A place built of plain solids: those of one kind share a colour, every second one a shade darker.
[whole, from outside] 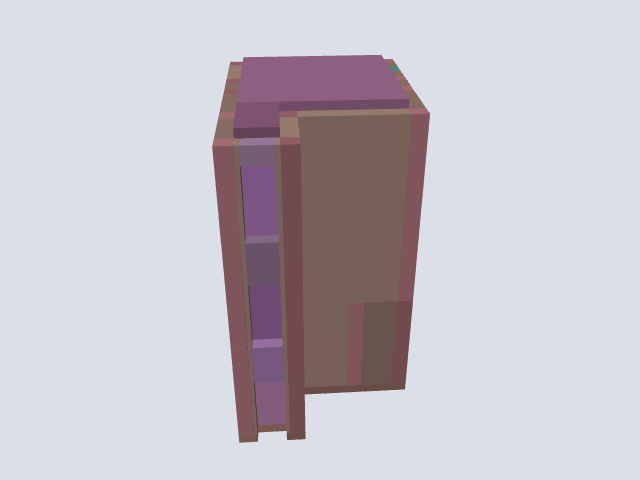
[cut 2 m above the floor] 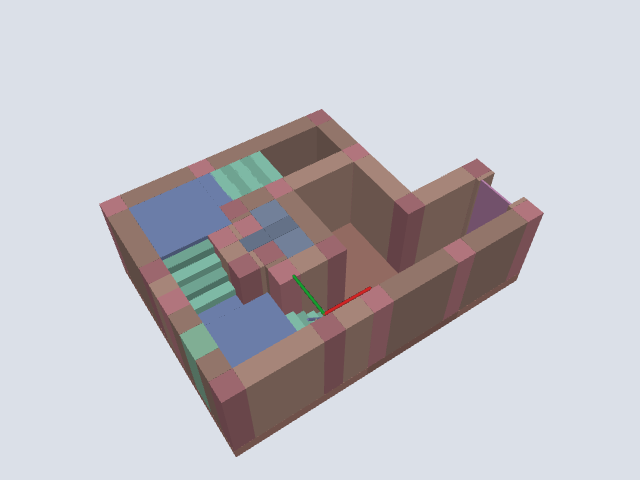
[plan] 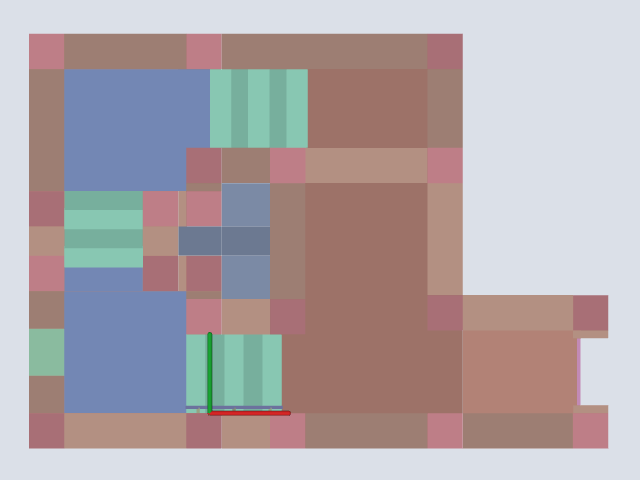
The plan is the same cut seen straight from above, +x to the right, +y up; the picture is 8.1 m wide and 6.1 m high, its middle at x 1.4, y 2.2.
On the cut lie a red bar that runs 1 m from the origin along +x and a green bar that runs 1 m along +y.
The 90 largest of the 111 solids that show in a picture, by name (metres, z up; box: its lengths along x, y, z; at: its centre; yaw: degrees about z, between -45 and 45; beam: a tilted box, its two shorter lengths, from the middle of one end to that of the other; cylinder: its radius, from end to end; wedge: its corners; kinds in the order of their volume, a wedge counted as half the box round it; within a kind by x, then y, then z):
{
 "wall_1": {"box": [0.45, 0.48, 3.23], "at": [-2.08, 0.24, 1.61]},
 "wall_2": {"box": [0.45, 0.48, 3.23], "at": [-2.08, 1.31, 1.61]},
 "wall_3": {"box": [0.45, 0.37, 3.23], "at": [-2.08, 2.19, 1.61]},
 "wall_4": {"box": [0.45, 1.55, 3.23], "at": [-2.08, 3.6, 1.61]},
 "wall_5": {"box": [1.55, 0.45, 3.23], "at": [-1.07, -0.23, 1.61]},
 "wall_6": {"box": [1.55, 0.45, 2.5], "at": [-1.07, -0.23, 7.71]},
 "wall_7": {"box": [1.55, 0.45, 3.23], "at": [-1.07, 4.6, 1.61]},
 "wall_8": {"box": [0.45, 0.37, 3.23], "at": [-0.62, 2.19, 1.61]},
 "wall_9": {"box": [0.48, 0.45, 2.5], "at": [-0.54, 4.6, 7.71]},
 "wall_10": {"box": [0.62, 0.45, 3.23], "at": [0.46, -0.23, 1.61]},
 "wall_11": {"box": [0.62, 0.45, 2.5], "at": [0.46, -0.23, 7.71]},
 "wall_12": {"box": [0.62, 0.45, 3.23], "at": [0.46, 1.23, 1.61]},
 "wall_13": {"box": [0.62, 0.45, 3.23], "at": [0.46, 3.15, 1.61]},
 "wall_14": {"box": [0.62, 0.45, 2.5], "at": [0.46, 4.6, 7.71]},
 "wall_15": {"box": [0.45, 1.47, 3.23], "at": [0.99, 2.19, 1.61]},
 "wall_16": {"box": [2.62, 0.45, 3.23], "at": [1.46, 4.6, 1.61]},
 "wall_17": {"box": [1.55, 0.45, 3.23], "at": [1.99, -0.23, 1.61]},
 "wall_18": {"box": [1.55, 0.45, 2.5], "at": [1.99, -0.23, 7.71]},
 "wall_19": {"box": [1.55, 0.45, 2.56], "at": [1.99, 3.15, 1.28]},
 "wall_20": {"box": [1.55, 0.45, 2.5], "at": [1.99, 4.6, 7.71]},
 "wall_21": {"box": [0.45, 1.42, 3.23], "at": [2.99, 2.21, 1.61]},
 "wall_22": {"box": [0.45, 2.87, 3.23], "at": [2.99, 2.94, 4.84]},
 "wall_23": {"box": [0.45, 2.87, 2.5], "at": [2.99, 2.94, 7.71]},
 "wall_24": {"box": [0.45, 1.0, 3.23], "at": [2.99, 3.87, 1.61]},
 "wall_25": {"box": [1.4, 0.45, 3.23], "at": [3.92, -0.23, 1.61]},
 "wall_26": {"box": [1.4, 0.45, 2.5], "at": [3.92, -0.23, 7.71]},
 "wall_27": {"box": [1.4, 0.45, 3.23], "at": [3.92, 1.27, 1.61]},
 "wall_28": {"box": [1.4, 0.45, 2.5], "at": [3.92, 1.27, 7.71]},
 "wallpost_1": {"box": [0.45, 0.45, 3.23], "at": [-2.08, -0.23, 1.61]},
 "wallpost_2": {"box": [0.45, 0.45, 3.23], "at": [-2.08, 1.77, 1.61]},
 "wallpost_3": {"box": [0.45, 0.45, 3.23], "at": [-2.08, 2.6, 1.61]},
 "wallpost_4": {"box": [0.45, 0.45, 3.23], "at": [-2.08, 4.6, 1.61]},
 "wallpost_5": {"box": [0.45, 0.45, 3.23], "at": [-0.62, 1.77, 1.61]},
 "wallpost_6": {"box": [0.45, 0.45, 3.23], "at": [-0.62, 2.6, 1.61]},
 "wallpost_7": {"box": [0.45, 0.45, 3.23], "at": [-0.07, -0.23, 1.61]},
 "wallpost_8": {"box": [0.45, 0.45, 2.5], "at": [-0.07, -0.23, 7.71]},
 "wallpost_9": {"box": [0.45, 0.45, 3.23], "at": [-0.07, 1.23, 1.61]},
 "wallpost_10": {"box": [0.45, 0.45, 3.23], "at": [-0.07, 1.77, 1.61]},
 "wallpost_11": {"box": [0.45, 0.45, 3.23], "at": [-0.07, 2.6, 1.61]},
 "wallpost_12": {"box": [0.45, 0.45, 3.23], "at": [-0.07, 3.15, 1.61]},
 "wallpost_13": {"box": [0.45, 0.45, 3.23], "at": [-0.07, 4.6, 1.61]},
 "wallpost_14": {"box": [0.45, 0.45, 3.23], "at": [0.99, -0.23, 1.61]},
 "wallpost_15": {"box": [0.45, 0.45, 2.5], "at": [0.99, -0.23, 7.71]},
 "wallpost_16": {"box": [0.45, 0.45, 3.23], "at": [0.99, 1.23, 1.61]},
 "wallpost_17": {"box": [0.45, 0.45, 3.23], "at": [0.99, 3.15, 1.61]},
 "wallpost_18": {"box": [0.45, 0.45, 2.5], "at": [0.99, 4.6, 7.71]},
 "wallpost_19": {"box": [0.45, 0.45, 3.23], "at": [2.99, -0.23, 1.61]},
 "wallpost_20": {"box": [0.45, 0.45, 2.5], "at": [2.99, -0.23, 7.71]},
 "wallpost_21": {"box": [0.45, 0.45, 3.23], "at": [2.99, 1.27, 1.61]},
 "wallpost_22": {"box": [0.45, 0.45, 2.5], "at": [2.99, 1.27, 7.71]},
 "wallpost_23": {"box": [0.45, 0.45, 3.23], "at": [2.99, 3.15, 1.61]},
 "wallpost_24": {"box": [0.45, 0.45, 3.23], "at": [2.99, 4.6, 1.61]},
 "wallpost_25": {"box": [0.45, 0.45, 3.23], "at": [2.99, 4.6, 4.84]},
 "wallpost_26": {"box": [0.45, 0.45, 2.5], "at": [2.99, 4.6, 7.71]},
 "wallpost_27": {"box": [0.45, 0.45, 3.23], "at": [4.84, -0.23, 1.61]},
 "wallpost_28": {"box": [0.45, 0.45, 3.23], "at": [4.84, -0.23, 4.84]},
 "wallpost_29": {"box": [0.45, 0.45, 2.5], "at": [4.84, -0.23, 7.71]},
 "wallpost_30": {"box": [0.45, 0.45, 3.23], "at": [4.84, 1.27, 1.61]},
 "wallpost_31": {"box": [0.45, 0.45, 3.23], "at": [4.84, 1.27, 4.84]},
 "wallpost_32": {"box": [0.45, 0.45, 2.5], "at": [4.84, 1.27, 7.71]},
 "core_fill_1": {"box": [0.55, 0.37, 8.96], "at": [-0.12, 2.19, 4.48]},
 "core_fill_2": {"box": [0.62, 0.55, 8.96], "at": [0.46, 1.73, 4.48]},
 "core_fill_3": {"box": [0.62, 0.37, 8.96], "at": [0.46, 2.19, 4.48]},
 "core_fill_4": {"box": [0.62, 0.55, 8.96], "at": [0.46, 2.65, 4.48]},
 "floor_slab_1": {"box": [1.9, 5.27, 0.3], "at": [-1.35, 2.19, -0.15]},
 "floor_slab_2": {"box": [0.55, 2.45, 0.3], "at": [-0.12, 0.78, -0.15]},
 "floor_slab_3": {"box": [0.55, 2.45, 0.3], "at": [-0.12, 3.6, -0.15]},
 "floor_slab_4": {"box": [0.62, 1.9, 0.3], "at": [0.46, 0.5, -0.15]},
 "floor_slab_5": {"box": [2.45, 5.27, 0.3], "at": [1.99, 2.19, -0.15]},
 "floor_slab_6": {"box": [1.5, 1.95, 0.3], "at": [3.96, 0.53, -0.15]},
 "landing_slab_1": {"box": [1.0, 0.33, 1.14], "at": [-1.35, 1.71, 0.57]},
 "landing_slab_2": {"box": [1.55, 1.55, 1.14], "at": [-1.07, 0.78, 0.57]},
 "landing_slab_3": {"box": [1.55, 1.55, 2.09], "at": [-1.07, 3.6, 1.04]},
 "landing_slab_4": {"box": [0.33, 1.0, 2.09], "at": [-0.14, 3.87, 1.04]},
 "tread_slab_1": {"box": [1.0, 0.27, 1.33], "at": [-1.35, 1.99, 0.66]},
 "tread_slab_2": {"box": [1.0, 0.27, 1.52], "at": [-1.35, 2.23, 0.76]},
 "tread_slab_3": {"box": [1.0, 0.27, 1.71], "at": [-1.35, 2.47, 0.85]},
 "tread_slab_4": {"box": [1.0, 0.27, 1.9], "at": [-1.35, 2.72, 0.95]},
 "tread_slab_5": {"box": [0.27, 1.0, 0.95], "at": [-0.19, 0.5, 0.47]},
 "tread_slab_6": {"box": [0.27, 1.0, 2.28], "at": [0.14, 3.87, 1.14]},
 "tread_slab_7": {"box": [0.27, 1.0, 2.47], "at": [0.38, 3.87, 1.23]},
 "tread_slab_8": {"box": [0.27, 1.0, 2.66], "at": [0.62, 3.87, 1.33]},
 "tread_slab_9": {"box": [0.27, 1.0, 2.85], "at": [0.87, 3.87, 1.42]},
 "tread_slab_10": {"box": [0.27, 1.0, 3.04], "at": [1.11, 3.87, 1.52]},
 "roof_slab_1": {"box": [4.62, 4.37, 0.25], "at": [0.46, 2.19, 9.08]},
 "roof_slab_2": {"box": [1.85, 1.05, 0.25], "at": [3.69, 0.53, 9.08]},
 "wall_sill_win_1": {"box": [0.45, 0.6, 2.14], "at": [-2.08, 0.78, 1.07]},
 "wall_head_win_1": {"box": [0.6, 0.45, 1.84], "at": [-1.07, 4.6, 8.04]},
 "wall_head_door_yard_1": {"box": [0.45, 0.85, 1.23], "at": [4.84, 0.53, 2.61]},
 "wall_head_door_1": {"box": [0.45, 0.8, 1.23], "at": [4.84, 0.53, 5.84]}
}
